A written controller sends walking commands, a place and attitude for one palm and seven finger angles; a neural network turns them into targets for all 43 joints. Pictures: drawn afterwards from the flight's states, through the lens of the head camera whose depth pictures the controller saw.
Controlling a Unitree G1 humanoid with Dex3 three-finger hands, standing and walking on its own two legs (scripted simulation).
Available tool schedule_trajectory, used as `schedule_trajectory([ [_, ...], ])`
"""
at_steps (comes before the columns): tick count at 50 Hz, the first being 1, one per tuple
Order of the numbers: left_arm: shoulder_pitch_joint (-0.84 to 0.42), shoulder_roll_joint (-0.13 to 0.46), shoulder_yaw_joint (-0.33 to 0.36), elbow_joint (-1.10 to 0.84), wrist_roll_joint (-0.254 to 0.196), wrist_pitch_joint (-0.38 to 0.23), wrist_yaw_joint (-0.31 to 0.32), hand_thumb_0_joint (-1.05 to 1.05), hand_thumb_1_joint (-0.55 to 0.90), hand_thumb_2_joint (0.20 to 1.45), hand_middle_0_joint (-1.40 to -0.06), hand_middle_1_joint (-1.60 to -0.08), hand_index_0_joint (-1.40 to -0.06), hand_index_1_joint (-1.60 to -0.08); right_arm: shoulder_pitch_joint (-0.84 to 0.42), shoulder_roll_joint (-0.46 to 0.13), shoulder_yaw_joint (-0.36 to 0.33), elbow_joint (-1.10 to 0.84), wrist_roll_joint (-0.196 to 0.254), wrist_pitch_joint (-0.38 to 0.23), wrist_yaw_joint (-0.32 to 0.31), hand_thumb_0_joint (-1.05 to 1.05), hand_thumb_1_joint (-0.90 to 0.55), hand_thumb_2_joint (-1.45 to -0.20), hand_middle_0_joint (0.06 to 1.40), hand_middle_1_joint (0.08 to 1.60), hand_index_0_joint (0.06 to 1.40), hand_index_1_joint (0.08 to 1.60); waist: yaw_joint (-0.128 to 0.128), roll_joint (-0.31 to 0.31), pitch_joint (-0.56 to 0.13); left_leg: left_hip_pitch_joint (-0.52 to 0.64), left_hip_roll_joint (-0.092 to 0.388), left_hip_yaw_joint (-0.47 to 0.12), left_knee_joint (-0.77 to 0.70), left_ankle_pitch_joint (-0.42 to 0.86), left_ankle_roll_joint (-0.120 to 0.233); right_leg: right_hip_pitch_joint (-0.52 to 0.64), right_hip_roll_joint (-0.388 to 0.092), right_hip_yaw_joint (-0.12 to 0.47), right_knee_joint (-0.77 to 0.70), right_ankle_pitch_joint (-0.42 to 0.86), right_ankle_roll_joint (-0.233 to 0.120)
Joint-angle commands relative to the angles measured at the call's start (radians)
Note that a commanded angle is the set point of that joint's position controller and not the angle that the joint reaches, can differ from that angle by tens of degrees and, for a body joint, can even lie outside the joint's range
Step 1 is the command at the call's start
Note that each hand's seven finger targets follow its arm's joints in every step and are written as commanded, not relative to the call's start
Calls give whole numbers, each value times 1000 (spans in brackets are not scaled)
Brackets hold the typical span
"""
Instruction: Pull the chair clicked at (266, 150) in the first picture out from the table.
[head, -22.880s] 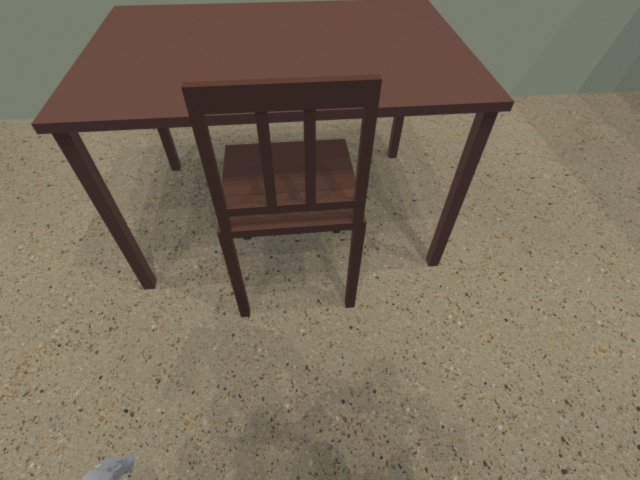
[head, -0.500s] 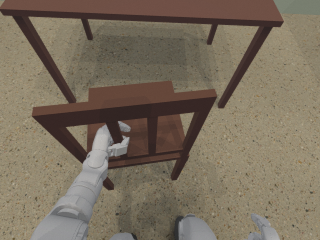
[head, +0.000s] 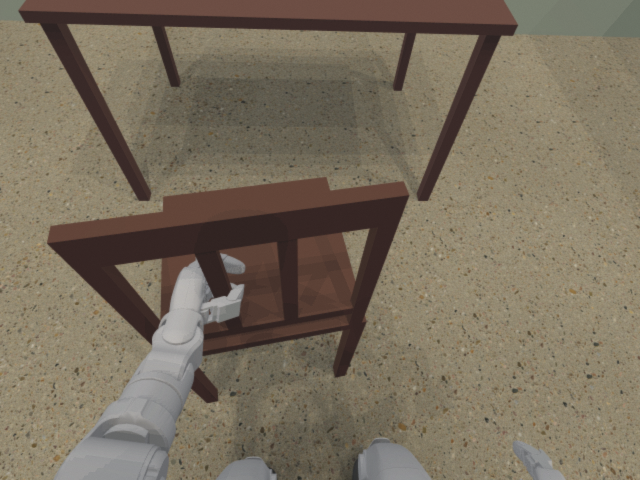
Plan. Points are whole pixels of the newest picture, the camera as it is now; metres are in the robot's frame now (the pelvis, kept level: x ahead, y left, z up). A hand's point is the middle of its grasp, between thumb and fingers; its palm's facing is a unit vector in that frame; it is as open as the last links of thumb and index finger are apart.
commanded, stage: stop walking, hand still on the chair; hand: left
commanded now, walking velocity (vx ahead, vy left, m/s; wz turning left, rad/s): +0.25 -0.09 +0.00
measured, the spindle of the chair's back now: (222, 292) +0.37 +0.15 -0.09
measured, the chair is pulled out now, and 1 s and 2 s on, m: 0.57 0.71 0.71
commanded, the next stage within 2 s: open the thumb and straighten the fingers in 1.20 s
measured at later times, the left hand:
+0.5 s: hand (206, 400) +0.22 +0.15 -0.06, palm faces +0.01 -0.98 -0.18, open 5.8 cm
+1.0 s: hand (203, 401) +0.21 +0.15 -0.06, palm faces +0.05 -0.98 -0.17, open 5.8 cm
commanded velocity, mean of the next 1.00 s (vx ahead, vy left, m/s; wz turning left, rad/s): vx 0.06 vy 0.01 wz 0.00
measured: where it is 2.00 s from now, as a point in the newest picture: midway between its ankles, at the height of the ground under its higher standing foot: outside the picture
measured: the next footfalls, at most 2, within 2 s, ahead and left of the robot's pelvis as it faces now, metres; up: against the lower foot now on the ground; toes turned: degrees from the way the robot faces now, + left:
right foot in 0.10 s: +0.01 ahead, -0.15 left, +0.00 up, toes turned -2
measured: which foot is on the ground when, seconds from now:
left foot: down 0.00-1.00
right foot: up 0.00-0.08, down 0.10-1.00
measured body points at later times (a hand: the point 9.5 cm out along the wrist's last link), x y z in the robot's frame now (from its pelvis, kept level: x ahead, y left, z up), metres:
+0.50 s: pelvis -0.04 +0.01 +0.00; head -0.05 +0.01 +0.45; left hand +0.21 +0.20 -0.05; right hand +0.07 -0.25 -0.10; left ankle +0.03 +0.12 -0.73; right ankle -0.03 -0.15 -0.73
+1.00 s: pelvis -0.02 +0.00 +0.01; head -0.01 +0.00 +0.46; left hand +0.21 +0.20 -0.05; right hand +0.12 -0.24 -0.09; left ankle +0.03 +0.12 -0.73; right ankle -0.03 -0.15 -0.73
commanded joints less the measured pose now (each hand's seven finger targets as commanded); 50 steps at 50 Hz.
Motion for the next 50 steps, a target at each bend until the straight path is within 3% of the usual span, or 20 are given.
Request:
schedule_trajectory([
  [1, -327, 120, 1, -390, -7, -61, 4, 0, 900, 900, -500, -1450, -500, -1450, 32, -98, -21, -117, 10, -42, 13, 0, -900, -900, 200, 300, 200, 300, 34, 227, -385, 176, 268, -209, -148, 346, 144, 170, 10, 9, -47, -108, -21],
  [3, -231, 101, -13, -371, -2, -34, -1, 0, 900, 900, -500, -1450, -500, -1450, 56, -107, -21, -124, 16, -54, 17, 0, -900, -900, 200, 300, 200, 300, 35, 177, -404, 223, 195, -155, -83, 224, 80, 269, 9, -13, -325, 37, -17],
  [4, -199, 109, -21, -371, 4, -30, -7, 0, 900, 900, -500, -1450, -500, -1450, 66, -109, -18, -124, 15, -61, 15, 0, -900, -900, 200, 300, 200, 300, 22, 133, -416, 211, 153, -131, -77, 140, 57, 313, 5, 1, -388, 92, -19],
  [6, -133, 123, -18, -342, 14, -25, -14, 0, 900, 900, -500, -1450, -500, -1450, 48, -97, -9, -114, 9, -67, 9, 0, -900, -900, 200, 300, 200, 300, 5, 93, -373, 167, 89, -76, -80, -26, 27, 290, -54, 42, -422, 89, -44],
  [7, -122, 128, -12, -361, 14, -27, -12, 0, 900, 900, -500, -1450, -500, -1450, 18, -79, 0, -118, 10, -75, 10, 0, -900, -900, 200, 300, 200, 300, 4, 135, -347, 182, 80, -70, -104, -53, 25, 240, -68, 35, -406, 83, -53],
  [8, -96, 163, 21, -333, 15, -12, -3, 0, 900, 900, -500, -1450, -500, -1450, 22, -87, -7, -114, 18, -70, 6, 0, -900, -900, 200, 300, 200, 300, 11, 4, -380, 162, 75, -66, -120, -118, 15, 252, -52, 50, -392, -32, -45],
  [9, -98, 169, 32, -343, 8, -13, 2, 0, 900, 900, -500, -1450, -500, -1450, -2, -81, -8, -120, 19, -65, 2, 0, -900, -900, 200, 300, 200, 300, 17, -71, -358, 176, 67, -47, -96, -108, 18, 212, -74, 90, -417, -87, -52],
  [10, -104, 153, 17, -360, 6, -19, 4, 0, 900, 900, -500, -1450, -500, -1450, -13, -72, -3, -117, 15, -64, -2, 0, -900, -900, 200, 300, 200, 300, 13, -107, -333, 187, 57, -37, -81, -100, 17, 179, -94, 100, -438, -136, -58],
  [12, -52, 152, 16, -357, 10, -21, 9, 0, 900, 900, -500, -1450, -500, -1450, -21, -64, 6, -105, 4, -68, -7, 0, -900, -900, 200, 300, 200, 300, 13, -11, -286, 201, 45, -22, -90, -115, 22, 117, -103, 110, -456, -206, -61],
  [16, 39, 156, 26, -366, 16, -25, 14, 0, 900, 900, -500, -1450, -500, -1450, -30, -59, 9, -98, -1, -71, -15, 0, -900, -900, 200, 300, 200, 300, 21, -13, -216, 167, 44, -39, -118, -122, 31, 97, -92, 106, -458, -195, -58],
  [20, 122, 115, 5, -381, 19, -33, 11, 0, 900, 900, -500, -1450, -500, -1450, -40, -49, 14, -111, -6, -79, -17, 0, -900, -900, 200, 300, 200, 300, 29, -36, -180, 141, 60, -78, -162, -146, 44, 84, -63, 88, -439, -187, -45],
  [21, 137, 120, 3, -399, 19, -35, 11, 0, 900, 900, -500, -1450, -500, -1450, -39, -52, 13, -109, -3, -83, -18, 0, -900, -900, 200, 300, 200, 300, 27, 4, -160, 145, 65, -87, -184, -143, 42, 66, -56, 71, -434, -169, -42],
  [24, 184, 97, -11, -427, 25, -44, 12, 0, 900, 900, -500, -1450, -500, -1450, -44, -47, 19, -124, -7, -93, -16, 0, -900, -900, 200, 300, 200, 300, 34, 53, -162, 109, 86, -123, -252, -181, 51, 106, -28, 51, -391, -93, -32],
  [27, 242, 103, -8, -457, 26, -45, 14, 0, 900, 900, -500, -1450, -500, -1450, -37, -49, 21, -129, -5, -109, -15, 0, -900, -900, 200, 300, 200, 300, 40, 78, -209, 120, 104, -143, -297, -145, 54, 164, -15, 30, -347, 15, -23],
  [31, 288, 105, -16, -511, 28, -45, 12, 0, 900, 900, -500, -1450, -500, -1450, -35, -51, 22, -138, -6, -126, -13, 0, -900, -900, 200, 300, 200, 300, 42, 120, -280, 172, 103, -114, -282, 0, 49, 210, -25, 22, -339, 113, -21],
  [37, 320, 110, -11, -546, 30, -32, 16, 0, 900, 900, -500, -1450, -500, -1450, -35, -53, 24, -140, -10, -131, -12, 0, -900, -900, 200, 300, 200, 300, 42, 88, -317, 228, 99, -85, -240, 157, 39, 219, -36, 31, -360, 190, -22],
  [40, 327, 105, -13, -554, 30, -26, 15, 0, 900, 900, -500, -1450, -500, -1450, -40, -53, 22, -140, -12, -125, -10, 0, -900, -900, 200, 300, 200, 300, 40, 42, -324, 246, 91, -63, -203, 212, 34, 224, -50, 48, -378, 254, -28],
  [42, 342, 104, -13, -546, 25, -18, 13, 0, 900, 900, -500, -1450, -500, -1450, -41, -55, 22, -139, -10, -121, -13, 0, -900, -900, 200, 300, 200, 300, 37, 25, -314, 248, 89, -59, -202, 218, 32, 217, -52, 46, -383, 260, -26],
  [47, 365, 111, -4, -549, 22, -13, 15, 0, 900, 900, -500, -1450, -500, -1450, -50, -52, 21, -140, -8, -107, -15, 0, -900, -900, 200, 300, 200, 300, 36, 51, -306, 252, 86, -48, -194, 224, 29, 218, -59, 48, -394, 277, -29],
  [50, 367, 106, -7, -543, 22, -11, 13, 0, 900, 900, -500, -1450, -500, -1450, -60, -51, 19, -144, -7, -98, -15, 0, -900, -900, 200, 300, 200, 300, 36, 24, -299, 247, 84, -50, -187, 220, 29, 222, -61, 53, -403, 288, -31],
])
